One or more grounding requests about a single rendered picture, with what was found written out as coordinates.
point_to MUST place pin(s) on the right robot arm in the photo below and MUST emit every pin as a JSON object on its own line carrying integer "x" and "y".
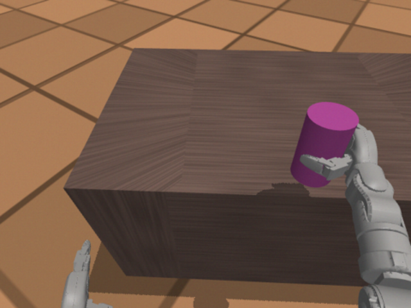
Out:
{"x": 385, "y": 250}

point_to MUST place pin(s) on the can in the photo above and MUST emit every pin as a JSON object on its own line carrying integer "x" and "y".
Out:
{"x": 326, "y": 132}

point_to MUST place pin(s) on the right robot hand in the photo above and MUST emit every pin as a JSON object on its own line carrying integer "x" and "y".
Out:
{"x": 361, "y": 148}

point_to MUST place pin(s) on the left robot hand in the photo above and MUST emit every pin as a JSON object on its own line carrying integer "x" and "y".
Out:
{"x": 76, "y": 290}

